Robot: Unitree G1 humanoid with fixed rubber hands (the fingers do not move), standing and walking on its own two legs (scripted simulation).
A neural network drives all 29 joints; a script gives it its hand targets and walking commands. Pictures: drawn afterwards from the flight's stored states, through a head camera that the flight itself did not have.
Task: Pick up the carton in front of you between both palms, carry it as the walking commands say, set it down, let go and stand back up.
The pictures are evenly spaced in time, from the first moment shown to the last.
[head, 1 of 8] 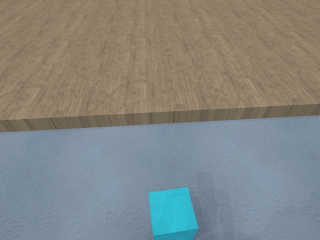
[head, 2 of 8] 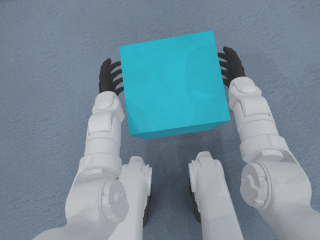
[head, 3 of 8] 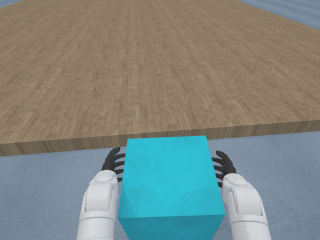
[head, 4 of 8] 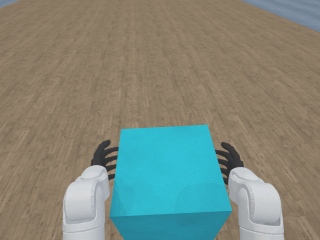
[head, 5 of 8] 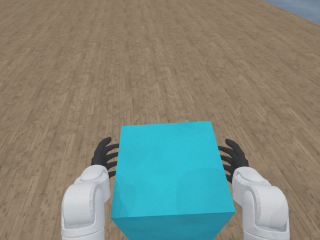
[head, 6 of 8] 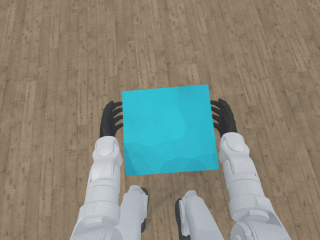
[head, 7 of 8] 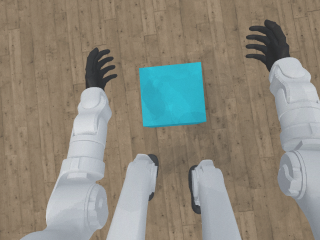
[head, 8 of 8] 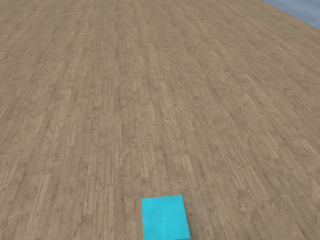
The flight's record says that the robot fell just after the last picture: no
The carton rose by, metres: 0.92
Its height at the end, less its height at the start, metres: +0.14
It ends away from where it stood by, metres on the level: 4.76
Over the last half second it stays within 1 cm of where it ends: yes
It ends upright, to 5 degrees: yes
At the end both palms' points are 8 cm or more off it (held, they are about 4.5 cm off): yes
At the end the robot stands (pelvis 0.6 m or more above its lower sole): yes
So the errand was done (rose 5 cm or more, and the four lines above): yes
